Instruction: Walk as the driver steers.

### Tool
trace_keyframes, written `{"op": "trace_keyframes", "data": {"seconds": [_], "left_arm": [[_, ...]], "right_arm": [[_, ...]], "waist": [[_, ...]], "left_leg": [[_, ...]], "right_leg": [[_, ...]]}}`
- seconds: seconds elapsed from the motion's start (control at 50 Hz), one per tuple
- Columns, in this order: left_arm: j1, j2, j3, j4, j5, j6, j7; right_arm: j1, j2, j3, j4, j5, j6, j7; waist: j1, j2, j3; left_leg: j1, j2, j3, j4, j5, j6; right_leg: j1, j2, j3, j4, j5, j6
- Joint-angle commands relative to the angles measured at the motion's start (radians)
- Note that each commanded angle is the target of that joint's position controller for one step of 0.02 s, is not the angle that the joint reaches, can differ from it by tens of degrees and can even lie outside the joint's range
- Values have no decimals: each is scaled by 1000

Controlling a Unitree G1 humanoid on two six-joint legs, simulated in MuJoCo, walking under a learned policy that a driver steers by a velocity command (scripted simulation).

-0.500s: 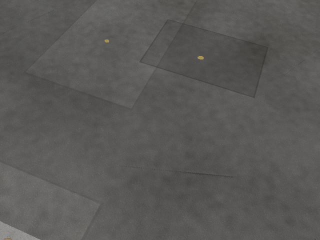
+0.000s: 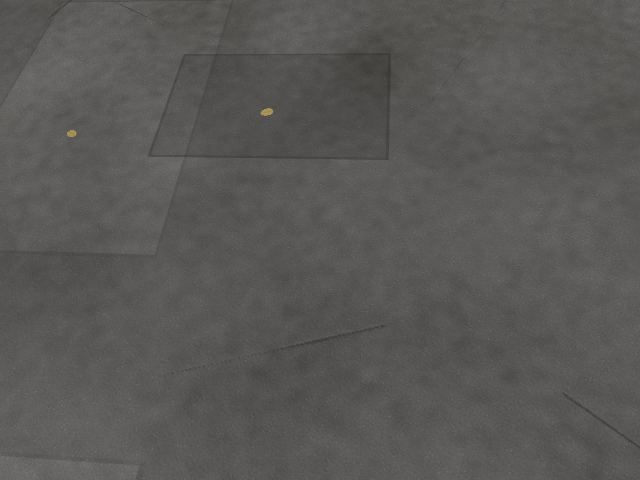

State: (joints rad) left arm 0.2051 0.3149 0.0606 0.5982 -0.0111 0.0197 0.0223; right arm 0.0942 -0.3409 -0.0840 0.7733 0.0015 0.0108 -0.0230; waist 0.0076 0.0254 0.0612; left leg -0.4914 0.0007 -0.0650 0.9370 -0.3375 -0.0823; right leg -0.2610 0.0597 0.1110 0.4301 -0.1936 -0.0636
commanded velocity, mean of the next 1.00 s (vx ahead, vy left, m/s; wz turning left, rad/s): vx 0.41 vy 0.00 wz -0.11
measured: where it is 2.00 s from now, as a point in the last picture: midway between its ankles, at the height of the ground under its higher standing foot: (368, 323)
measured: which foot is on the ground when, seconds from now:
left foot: up 0.00-0.20, down 0.22-0.64, up 0.66-1.00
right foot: down 0.00-0.22, up 0.24-0.62, down 0.64-1.00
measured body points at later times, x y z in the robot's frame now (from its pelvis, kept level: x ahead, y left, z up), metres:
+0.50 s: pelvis +0.14 +0.01 +0.00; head +0.17 +0.02 +0.45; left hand +0.39 +0.20 -0.09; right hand +0.07 -0.27 -0.12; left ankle +0.07 +0.15 -0.75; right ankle +0.22 -0.18 -0.69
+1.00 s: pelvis +0.39 -0.10 -0.01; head +0.41 -0.09 +0.44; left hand +0.45 +0.19 -0.12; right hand +0.56 -0.37 -0.09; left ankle +0.56 +0.04 -0.69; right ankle +0.30 -0.20 -0.75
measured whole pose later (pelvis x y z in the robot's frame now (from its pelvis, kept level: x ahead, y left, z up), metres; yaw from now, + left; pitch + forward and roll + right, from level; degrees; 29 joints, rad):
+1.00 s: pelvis +0.39 -0.10 -0.01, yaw -2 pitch +0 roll -3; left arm 0.34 0.28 0.08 0.78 0.00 -0.10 0.00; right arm 0.14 -0.31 -0.05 0.71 0.02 -0.03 0.03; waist 0.07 0.04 0.04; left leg -0.69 0.11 -0.04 0.81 -0.01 0.00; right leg 0.03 0.03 -0.20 0.22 -0.26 -0.01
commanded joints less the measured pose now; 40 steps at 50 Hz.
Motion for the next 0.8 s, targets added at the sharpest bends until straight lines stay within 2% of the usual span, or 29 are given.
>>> {"op": "trace_keyframes", "data": {"seconds": [0.02,0.06,0.12,0.14,0.18,0.2,0.22,0.24,0.26,0.28,0.3,0.34,0.38,0.42,0.46,0.5,0.52,0.56,0.58,0.6,0.62,0.64,0.66,0.68,0.7,0.72,0.74,0.76,0.8], "left_arm": [[16,180,54,-58,-4,-14,8],[24,190,55,-53,-2,-18,5],[31,192,54,-48,-5,-22,-2],[25,187,51,-48,-6,-22,-4],[-6,166,42,-53,-9,-17,-4],[-12,133,32,-56,-7,-18,-3],[-7,62,10,-60,-3,-22,-4],[-5,32,2,-104,-16,-33,-3],[-24,112,19,-118,-22,-42,-3],[-19,152,33,-97,-20,-41,-7],[1,149,37,-73,-13,-39,-10],[-17,112,31,-72,-10,-49,-22],[-33,61,16,-78,-10,-62,-29],[-63,44,7,-89,-10,-68,-33],[-117,20,-7,-107,1,-78,-41],[-192,-6,-21,-123,1,-93,-54],[-216,-4,-22,-128,-4,-99,-62],[-220,28,-9,-133,-14,-108,-72],[-197,52,1,-127,-18,-111,-73],[-143,80,16,-115,-19,-112,-70],[-21,114,38,-79,-16,-111,-61],[123,157,59,-46,-9,-104,-47],[278,246,79,-30,22,-92,-28],[282,248,70,-28,36,-90,-34],[226,154,45,-20,26,-94,-38],[171,114,32,-8,10,-97,-38],[114,87,25,0,10,-100,-39],[73,64,21,6,16,-107,-42],[29,41,23,24,23,-128,-41]], "right_arm": [[-56,-80,-15,-84,8,-28,12],[-73,-84,-15,-95,13,-50,23],[-63,-84,-15,-98,20,-84,37],[-46,-85,-16,-94,24,-93,40],[33,-76,-20,-70,28,-108,41],[95,-92,-29,-52,25,-112,36],[208,-136,-39,-34,10,-113,27],[273,-214,-48,-22,-19,-110,28],[224,-203,-50,-24,-18,-113,33],[174,-135,-32,-42,-1,-111,25],[152,-101,-21,-52,4,-107,17],[170,-81,-9,-48,-3,-104,8],[212,-80,-5,-32,-12,-112,9],[229,-84,-4,-21,-9,-111,12],[235,-96,-1,-7,6,-103,15],[266,-115,-2,7,22,-94,18],[287,-129,-4,14,26,-90,19],[312,-155,-9,26,32,-83,20],[315,-163,-12,31,34,-79,20],[308,-172,-13,33,35,-76,19],[300,-165,-10,33,35,-74,19],[304,-131,3,24,24,-80,19],[337,-15,38,-22,-7,-87,22],[414,18,51,-26,23,-101,22],[342,-89,18,-27,53,-100,22],[272,-98,12,-45,56,-98,23],[242,-82,13,-45,42,-94,20],[241,-70,9,-43,32,-85,20],[271,-27,13,-30,36,-59,25]], "waist": [[28,-190,-99],[36,-195,-75],[33,-185,-74],[21,-183,-72],[-37,-162,-68],[-68,-133,-83],[-103,-17,-138],[-87,164,-119],[-65,171,-23],[-58,147,31],[-50,130,33],[-60,103,31],[-69,85,20],[-75,74,26],[-75,67,36],[-101,67,53],[-107,69,58],[-88,88,52],[-63,101,38],[-18,112,2],[59,95,-79],[134,84,-192],[158,-119,-390],[110,-328,-524],[116,-228,-356],[96,-197,-214],[64,-137,-151],[32,-152,-105],[-8,-151,-79]], "left_leg": [[-57,-5,-19,-151,22,5],[-28,-13,-24,-233,3,20],[66,-29,-16,-327,-15,46],[118,-33,-12,-366,-5,55],[289,-32,9,-513,107,80],[424,7,-10,-554,133,99],[596,169,-171,-596,13,151],[641,355,-517,-719,-286,265],[551,421,-613,-757,-424,322],[528,370,-517,-760,-404,301],[529,317,-415,-758,-314,263],[506,270,-268,-773,-104,237],[479,242,-167,-789,45,248],[467,231,-98,-803,147,264],[437,209,-51,-807,237,268],[393,199,-27,-807,284,267],[384,210,-33,-805,303,268],[418,245,-62,-779,356,257],[442,261,-74,-754,416,245],[453,261,-64,-688,570,229],[434,224,-21,-538,721,203],[310,176,9,-335,675,167],[33,76,56,36,254,110],[-125,-24,-53,262,-249,89],[-219,29,-86,355,-196,89],[-256,72,-48,345,-107,96],[-226,106,-35,310,-31,95],[-188,129,-38,274,24,90],[-119,143,-34,260,81,81]], "right_leg": [[128,-226,329,-178,-257,-175],[106,-224,370,-184,-319,-177],[68,-211,412,-167,-342,-174],[41,-201,424,-159,-348,-167],[-49,-154,417,-111,-377,-131],[-136,-114,382,-39,-396,-93],[-273,-38,270,200,-464,-32],[-487,74,102,454,-462,7],[-590,-31,82,587,-386,29],[-620,-64,67,639,-304,45],[-616,-75,50,666,-242,59],[-603,-103,36,688,-121,73],[-579,-101,15,675,-38,83],[-568,-101,-3,593,16,95],[-505,-120,-66,442,79,100],[-410,-113,-118,297,116,102],[-361,-101,-132,248,112,100],[-290,-83,-122,167,97,79],[-241,-73,-115,132,87,64],[-145,-54,-121,100,77,41],[35,-32,-137,55,97,10],[293,-82,-103,85,116,-19],[640,-354,210,103,34,-98],[683,-506,608,-74,-151,-199],[564,-461,523,-118,-221,-166],[436,-426,351,-131,-172,-141],[323,-377,252,-157,-91,-124],[236,-342,164,-193,-10,-118],[147,-321,58,-256,80,-124]]}}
